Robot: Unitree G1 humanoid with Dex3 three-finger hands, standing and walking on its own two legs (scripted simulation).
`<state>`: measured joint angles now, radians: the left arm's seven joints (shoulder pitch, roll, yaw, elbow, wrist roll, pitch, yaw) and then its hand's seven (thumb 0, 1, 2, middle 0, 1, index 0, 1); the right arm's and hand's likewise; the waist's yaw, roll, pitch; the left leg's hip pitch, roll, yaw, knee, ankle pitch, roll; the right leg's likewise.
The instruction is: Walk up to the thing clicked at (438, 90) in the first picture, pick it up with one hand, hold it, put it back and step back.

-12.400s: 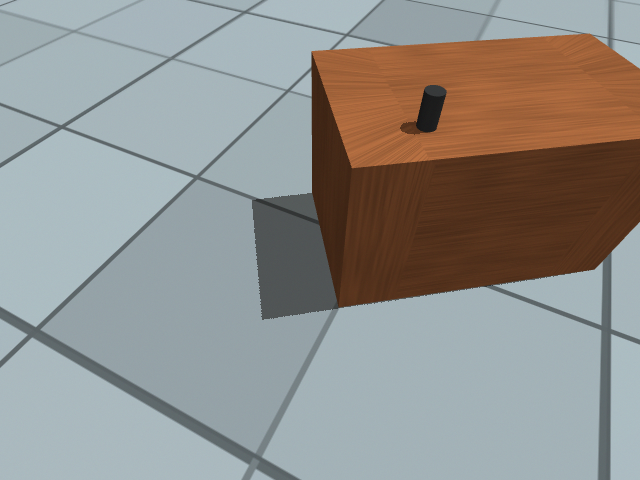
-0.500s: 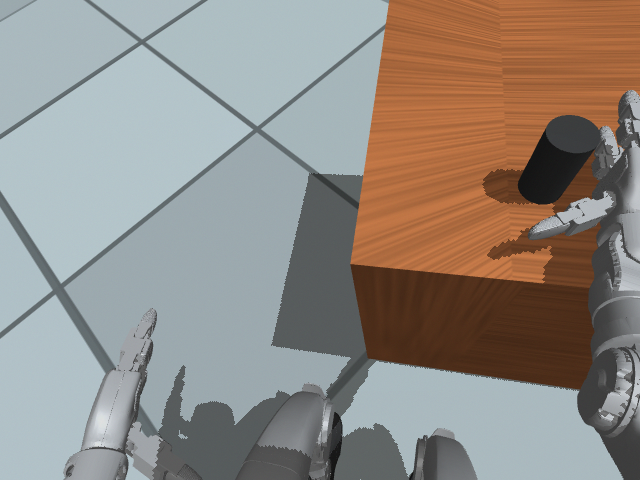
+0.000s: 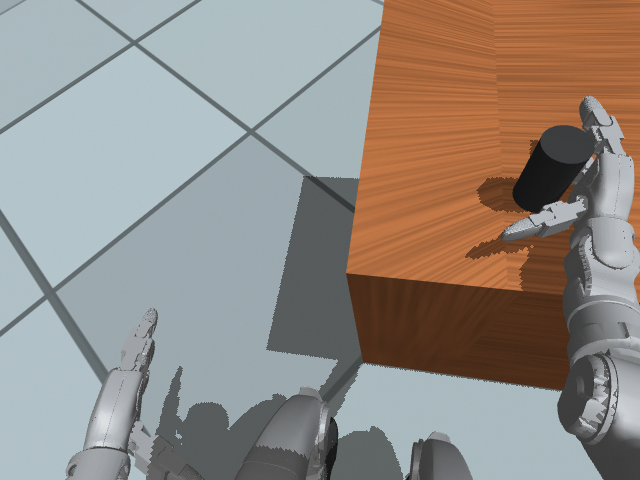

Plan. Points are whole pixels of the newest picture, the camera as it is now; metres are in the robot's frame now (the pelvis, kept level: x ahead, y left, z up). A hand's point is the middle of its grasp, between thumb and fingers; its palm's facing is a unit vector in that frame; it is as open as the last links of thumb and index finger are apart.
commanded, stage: close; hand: right
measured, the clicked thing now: (549, 172) +0.51 -0.17 +0.02
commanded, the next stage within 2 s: settle in 0.64 s
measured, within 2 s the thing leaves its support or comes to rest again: leaves its support in 1.00 s
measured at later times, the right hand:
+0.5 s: hand (550, 175) +0.49 -0.17 +0.04, palm faces +0.07 +1.00 +0.01, open 12.3 cm
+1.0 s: hand (548, 165) +0.50 -0.16 +0.05, palm faces +0.06 +1.00 +0.00, open 7.3 cm
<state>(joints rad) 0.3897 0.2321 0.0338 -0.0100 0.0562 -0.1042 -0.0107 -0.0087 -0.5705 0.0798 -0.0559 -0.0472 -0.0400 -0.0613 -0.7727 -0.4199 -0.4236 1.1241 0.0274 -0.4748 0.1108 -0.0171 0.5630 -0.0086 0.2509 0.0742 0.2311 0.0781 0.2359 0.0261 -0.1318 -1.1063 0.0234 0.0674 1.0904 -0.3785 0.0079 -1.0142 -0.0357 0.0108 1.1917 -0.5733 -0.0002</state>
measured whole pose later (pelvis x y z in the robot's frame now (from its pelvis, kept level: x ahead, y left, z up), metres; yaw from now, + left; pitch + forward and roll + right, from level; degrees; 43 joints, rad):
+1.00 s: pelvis +0.00 +0.00 +0.01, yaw +0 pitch +22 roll +2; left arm 0.38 0.24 0.04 0.05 0.05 -0.09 -0.01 -0.01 -0.56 0.07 -0.06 -0.05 -0.05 -0.07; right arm -0.79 -0.42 -0.41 1.10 0.03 -0.42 0.10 -0.02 0.06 -1.06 0.82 1.06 0.88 1.08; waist 0.23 0.02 -0.13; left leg -1.06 0.02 0.06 1.04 -0.36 0.01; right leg -0.97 -0.03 0.00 1.14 -0.55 0.00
